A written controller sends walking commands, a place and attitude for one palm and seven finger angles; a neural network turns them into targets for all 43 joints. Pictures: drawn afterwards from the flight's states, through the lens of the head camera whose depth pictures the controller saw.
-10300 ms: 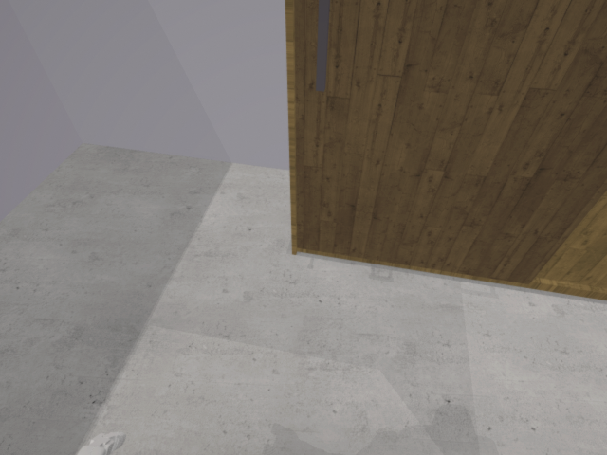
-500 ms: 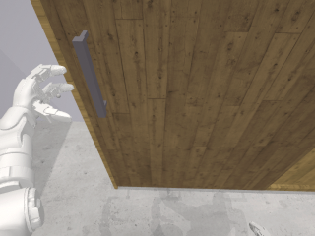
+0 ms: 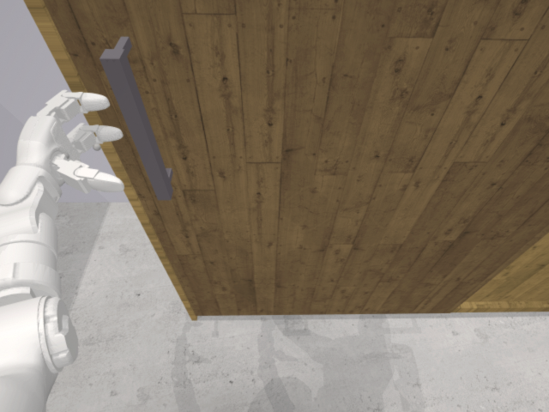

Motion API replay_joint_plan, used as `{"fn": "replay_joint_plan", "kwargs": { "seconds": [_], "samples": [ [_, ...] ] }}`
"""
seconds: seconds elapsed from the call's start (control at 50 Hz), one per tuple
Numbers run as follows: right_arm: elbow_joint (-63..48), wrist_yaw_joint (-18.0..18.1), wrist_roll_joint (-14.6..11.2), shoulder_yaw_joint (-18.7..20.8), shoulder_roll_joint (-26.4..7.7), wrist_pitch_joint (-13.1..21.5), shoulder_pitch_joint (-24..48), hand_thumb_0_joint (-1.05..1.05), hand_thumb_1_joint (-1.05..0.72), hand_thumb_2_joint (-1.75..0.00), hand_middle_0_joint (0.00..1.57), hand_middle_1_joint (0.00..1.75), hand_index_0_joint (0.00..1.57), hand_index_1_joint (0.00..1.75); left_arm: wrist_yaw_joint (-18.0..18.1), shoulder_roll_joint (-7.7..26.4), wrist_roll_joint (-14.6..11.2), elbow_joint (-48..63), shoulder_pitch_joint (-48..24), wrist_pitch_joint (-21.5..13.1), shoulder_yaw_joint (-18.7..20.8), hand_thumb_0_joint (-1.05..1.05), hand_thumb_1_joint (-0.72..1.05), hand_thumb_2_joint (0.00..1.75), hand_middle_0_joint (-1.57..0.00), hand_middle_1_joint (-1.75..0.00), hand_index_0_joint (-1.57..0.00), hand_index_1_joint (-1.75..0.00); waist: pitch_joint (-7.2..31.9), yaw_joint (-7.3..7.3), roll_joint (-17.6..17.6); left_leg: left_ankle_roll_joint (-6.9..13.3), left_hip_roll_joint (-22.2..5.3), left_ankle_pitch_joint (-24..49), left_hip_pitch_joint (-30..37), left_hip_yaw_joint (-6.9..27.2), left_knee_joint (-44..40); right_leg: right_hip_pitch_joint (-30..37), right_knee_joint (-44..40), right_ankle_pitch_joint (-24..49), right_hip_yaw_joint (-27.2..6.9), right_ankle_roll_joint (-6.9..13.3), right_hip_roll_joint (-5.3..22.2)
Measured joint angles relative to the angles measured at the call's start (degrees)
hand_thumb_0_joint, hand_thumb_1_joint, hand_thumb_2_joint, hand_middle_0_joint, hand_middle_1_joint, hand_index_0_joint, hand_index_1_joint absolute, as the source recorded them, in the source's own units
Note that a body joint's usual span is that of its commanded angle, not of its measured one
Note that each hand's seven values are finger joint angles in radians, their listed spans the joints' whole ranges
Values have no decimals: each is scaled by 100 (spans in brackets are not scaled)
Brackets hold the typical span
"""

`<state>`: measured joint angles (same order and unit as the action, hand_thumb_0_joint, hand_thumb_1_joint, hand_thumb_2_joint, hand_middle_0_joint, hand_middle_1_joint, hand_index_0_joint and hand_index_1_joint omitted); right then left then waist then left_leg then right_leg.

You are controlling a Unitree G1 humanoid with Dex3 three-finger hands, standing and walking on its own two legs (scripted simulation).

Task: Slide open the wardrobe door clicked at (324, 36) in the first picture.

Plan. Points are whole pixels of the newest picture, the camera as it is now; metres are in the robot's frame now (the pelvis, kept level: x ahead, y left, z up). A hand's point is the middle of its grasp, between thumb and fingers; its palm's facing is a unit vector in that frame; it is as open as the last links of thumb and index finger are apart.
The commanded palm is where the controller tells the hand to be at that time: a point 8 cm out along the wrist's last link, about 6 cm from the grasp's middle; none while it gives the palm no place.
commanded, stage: move the hooked fingers beside the handle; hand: left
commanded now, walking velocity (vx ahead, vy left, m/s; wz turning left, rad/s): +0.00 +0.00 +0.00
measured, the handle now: (147, 130) +0.48 +0.19 +0.15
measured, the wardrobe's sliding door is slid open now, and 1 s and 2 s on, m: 0.00 0.00 0.00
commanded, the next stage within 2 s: feel for the door with the fingertips in 0.66 s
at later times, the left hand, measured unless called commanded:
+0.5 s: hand (96, 152) +0.42 +0.24 +0.16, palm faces +0.02 -1.00 +0.00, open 14.0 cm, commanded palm +0.40 +0.29 +0.16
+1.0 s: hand (112, 150) +0.43 +0.22 +0.16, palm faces -0.02 -1.00 +0.02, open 14.0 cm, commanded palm +0.40 +0.28 +0.16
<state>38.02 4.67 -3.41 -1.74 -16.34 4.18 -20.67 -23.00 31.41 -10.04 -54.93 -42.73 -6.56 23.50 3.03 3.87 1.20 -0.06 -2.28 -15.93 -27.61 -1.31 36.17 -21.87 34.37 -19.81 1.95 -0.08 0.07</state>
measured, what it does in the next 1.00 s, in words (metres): stands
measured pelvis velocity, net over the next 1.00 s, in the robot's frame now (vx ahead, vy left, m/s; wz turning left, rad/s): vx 0.00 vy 0.00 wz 0.01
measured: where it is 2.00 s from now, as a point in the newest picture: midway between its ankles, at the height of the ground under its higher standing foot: outside the picture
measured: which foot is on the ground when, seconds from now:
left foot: down 0.00-1.00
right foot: down 0.00-1.00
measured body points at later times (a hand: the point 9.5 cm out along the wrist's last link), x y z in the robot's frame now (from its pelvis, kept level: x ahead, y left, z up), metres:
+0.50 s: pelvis +0.00 +0.00 +0.00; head +0.03 +0.00 +0.45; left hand +0.41 +0.30 +0.16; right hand +0.08 -0.27 -0.11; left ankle +0.02 +0.12 -0.73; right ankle -0.03 -0.12 -0.73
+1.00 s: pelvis +0.00 +0.00 +0.00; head +0.03 +0.00 +0.45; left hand +0.42 +0.28 +0.16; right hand +0.07 -0.27 -0.11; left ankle +0.02 +0.12 -0.73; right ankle -0.03 -0.12 -0.73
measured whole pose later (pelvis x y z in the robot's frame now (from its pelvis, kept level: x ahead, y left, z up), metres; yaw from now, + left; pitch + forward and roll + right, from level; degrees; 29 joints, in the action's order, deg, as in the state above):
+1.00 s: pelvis +0.00 +0.00 +0.00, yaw +0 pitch +6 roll -1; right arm 38.2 4.6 -4.1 -1.6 -16.6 3.3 -20.4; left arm -21.8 27.1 -12.8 -49.8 -40.4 -4.8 19.9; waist 3.7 3.1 1.6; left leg -0.1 -2.3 -16.3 -26.9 -0.8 36.7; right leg -20.8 34.5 -20.1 2.3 0.0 0.0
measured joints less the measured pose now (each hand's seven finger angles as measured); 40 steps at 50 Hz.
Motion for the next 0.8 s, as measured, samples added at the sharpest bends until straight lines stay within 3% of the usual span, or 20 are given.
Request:
{"fn": "replay_joint_plan", "kwargs": {
  "seconds": [0.36,0.54,0.8],
  "samples": [
    [-103,20,-66,-14,-19,-90,72,1,-90,-90,20,30,20,30,-21,-31,-152,145,223,117,-54,-1,-50,30,-30,-120,-30,-120,45,-43,11,1,-13,-17,71,19,38,91,3,-3,13,4,-16],
    [-52,32,-47,-43,5,-39,162,1,-90,-90,20,30,20,30,98,-227,-173,302,138,7,-155,-2,-51,30,-30,-120,-30,-120,6,-64,-5,-5,-2,7,56,59,46,92,10,9,51,10,-11],
    [-88,22,-50,-67,18,-94,77,1,-90,-90,20,30,20,30,100,-18,-87,2,95,-2,29,-2,-50,30,-30,-120,-30,-120,23,4,-4,-19,-33,-10,18,20,60,20,53,-7,6,22,-37]
  ]
}}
